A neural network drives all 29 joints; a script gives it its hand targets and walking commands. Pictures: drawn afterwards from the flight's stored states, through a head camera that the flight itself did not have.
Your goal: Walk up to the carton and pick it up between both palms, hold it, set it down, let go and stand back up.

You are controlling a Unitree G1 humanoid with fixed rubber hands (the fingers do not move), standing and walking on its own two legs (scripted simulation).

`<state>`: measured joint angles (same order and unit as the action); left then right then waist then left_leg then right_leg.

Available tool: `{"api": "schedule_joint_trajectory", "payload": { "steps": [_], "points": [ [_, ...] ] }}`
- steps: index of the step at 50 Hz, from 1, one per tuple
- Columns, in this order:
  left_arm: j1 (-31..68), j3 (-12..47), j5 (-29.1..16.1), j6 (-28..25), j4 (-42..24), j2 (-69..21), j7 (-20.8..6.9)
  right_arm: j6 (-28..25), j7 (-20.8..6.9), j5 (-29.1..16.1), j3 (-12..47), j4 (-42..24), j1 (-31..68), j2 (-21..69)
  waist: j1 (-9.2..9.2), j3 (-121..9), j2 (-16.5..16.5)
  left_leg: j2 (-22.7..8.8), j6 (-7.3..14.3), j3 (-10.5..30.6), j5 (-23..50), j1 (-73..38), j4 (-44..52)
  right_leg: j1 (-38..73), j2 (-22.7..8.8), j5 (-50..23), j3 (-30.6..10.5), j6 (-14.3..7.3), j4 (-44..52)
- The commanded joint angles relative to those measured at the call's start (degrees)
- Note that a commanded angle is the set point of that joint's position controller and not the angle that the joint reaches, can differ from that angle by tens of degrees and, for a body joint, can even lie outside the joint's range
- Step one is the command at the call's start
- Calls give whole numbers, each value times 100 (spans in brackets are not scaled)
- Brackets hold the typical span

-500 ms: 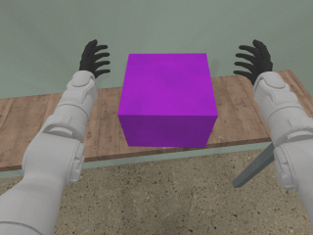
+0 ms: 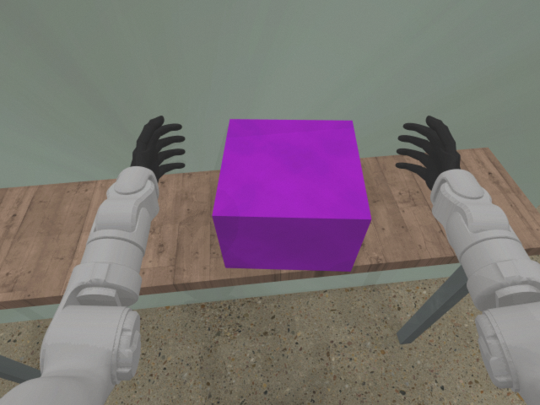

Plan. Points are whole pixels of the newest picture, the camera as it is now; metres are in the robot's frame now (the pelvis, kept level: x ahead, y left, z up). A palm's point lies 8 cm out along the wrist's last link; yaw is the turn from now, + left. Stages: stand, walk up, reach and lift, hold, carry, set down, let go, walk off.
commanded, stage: set down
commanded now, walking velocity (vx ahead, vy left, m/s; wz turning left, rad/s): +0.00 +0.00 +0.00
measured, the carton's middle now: (289, 193) +0.46 +0.02 +0.03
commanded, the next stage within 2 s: none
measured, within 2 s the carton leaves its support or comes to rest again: neither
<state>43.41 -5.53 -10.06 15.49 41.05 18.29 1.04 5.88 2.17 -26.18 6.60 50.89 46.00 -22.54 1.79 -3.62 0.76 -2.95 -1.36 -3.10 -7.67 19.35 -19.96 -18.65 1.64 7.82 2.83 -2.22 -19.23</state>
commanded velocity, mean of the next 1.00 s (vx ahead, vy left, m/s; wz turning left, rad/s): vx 0.00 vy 0.00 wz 0.00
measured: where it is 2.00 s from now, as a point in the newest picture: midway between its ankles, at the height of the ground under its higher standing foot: outside the picture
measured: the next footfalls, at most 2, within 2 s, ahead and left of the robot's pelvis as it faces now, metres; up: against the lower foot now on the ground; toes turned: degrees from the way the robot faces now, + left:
none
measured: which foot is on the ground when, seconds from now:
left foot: down 0.00-1.00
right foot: down 0.00-1.00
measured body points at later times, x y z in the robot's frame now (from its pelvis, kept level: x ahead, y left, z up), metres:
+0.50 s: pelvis +0.00 +0.00 +0.00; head +0.01 +0.01 +0.45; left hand +0.35 +0.23 +0.09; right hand +0.36 -0.21 +0.09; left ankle +0.02 +0.13 -0.75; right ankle +0.01 -0.09 -0.75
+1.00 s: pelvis +0.02 +0.01 +0.00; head +0.03 +0.01 +0.45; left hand +0.27 +0.23 +0.05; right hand +0.27 -0.21 +0.05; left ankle +0.02 +0.13 -0.75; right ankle +0.01 -0.09 -0.75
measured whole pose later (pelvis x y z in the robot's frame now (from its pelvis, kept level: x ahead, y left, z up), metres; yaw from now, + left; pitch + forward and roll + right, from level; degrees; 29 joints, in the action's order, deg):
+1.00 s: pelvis +0.02 +0.01 +0.00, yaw -1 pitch -1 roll +0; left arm -9.0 -3.3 -9.5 11.2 -2.2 11.4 3.5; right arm 2.8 0.0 -15.2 -1.6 1.7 -10.7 -14.6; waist 2.0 1.3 0.8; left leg -1.8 -1.0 -3.3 -9.0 5.7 -16.0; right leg -6.0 1.2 9.7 0.9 -1.7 -16.9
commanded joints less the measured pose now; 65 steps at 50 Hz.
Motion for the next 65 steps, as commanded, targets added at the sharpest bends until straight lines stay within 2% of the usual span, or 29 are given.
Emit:
{"api": "schedule_joint_trajectory", "payload": {
  "steps": [1, 5, 9, 17, 23, 29, 34, 42, 52, 55, 59, 65],
  "points": [
    [1932, -293, -93, -64, -1955, 916, 44, -173, 53, 258, -663, -1780, 2166, -823, 10, -3084, 24, 370, 37, 7, 1621, -1378, -149, 1496, 152, -1590, -188, 415, -20],
    [1699, -110, -361, 59, -2685, 861, 181, -3, -25, 531, -1037, -2295, 1815, -777, -154, -3126, -190, 291, 63, 134, 1273, -1764, -208, 823, 164, -819, -137, 279, 138],
    [1065, -118, -341, 230, -3069, 827, 214, 80, -89, 605, -1120, -2520, 1173, -750, -218, -3106, -252, 270, 81, 204, 1478, -1966, -253, 840, 139, -890, -157, 269, 143],
    [-298, -331, -4, 460, -3372, 506, 112, 112, -106, 638, -1015, -2915, -153, -441, -132, -2078, -93, 360, 127, 160, 1258, -1747, 11, 1244, 57, -715, -237, 331, 206],
    [-1057, -352, 57, 337, -3920, 281, 119, 17, -112, 753, -1079, -3722, -975, -248, -89, -1563, -79, 411, 100, 109, 1043, -1744, 151, 1211, 39, -548, -293, 298, 278],
    [-1812, -328, -2, 146, -4594, 149, 168, -118, -104, 840, -1144, -4580, -1802, -188, -49, -1491, -78, 410, 61, 86, 1139, -1915, 163, 1171, 37, -653, -359, 245, 292],
    [-2546, -298, -24, 28, -4936, 23, 183, -183, -103, 890, -1136, -5050, -2621, -107, -24, -1330, 13, 394, 64, 90, 1176, -2061, 200, 1124, 21, -649, -413, 212, 360],
    [-3710, -162, 35, -270, -5190, -151, 190, -320, -145, 1014, -1129, -5557, -4006, 64, 2, -807, 76, 385, 41, 133, 1197, -2259, 278, 978, -3, -499, -455, 150, 556],
    [-4930, 168, 79, -1032, -5397, -164, 315, -758, -274, 1135, -1138, -6065, -5499, 199, 53, -369, -11, 364, -14, 203, 1323, -2281, 255, 953, -37, -603, -510, 65, 606],
    [-5084, 214, 90, -1172, -5257, -153, 326, -826, -300, 1192, -1108, -5979, -5716, 270, 63, -155, -35, 345, 10, 198, 1108, -2225, 311, 878, -89, -443, -544, 54, 648],
    [-4949, 267, 71, -1164, -4938, -109, 325, -770, -318, 1371, -1102, -5711, -5631, 395, 95, 99, -41, 291, 95, 155, 479, -2046, 472, 723, -185, 54, -581, 62, 719],
    [-5311, 247, 158, -1146, -4760, -75, 302, -843, -300, 1465, -1043, -5399, -5900, 410, 117, -127, -23, 289, 26, 109, 1024, -2160, 343, 980, -126, -464, -539, 79, 624]
  ]
}}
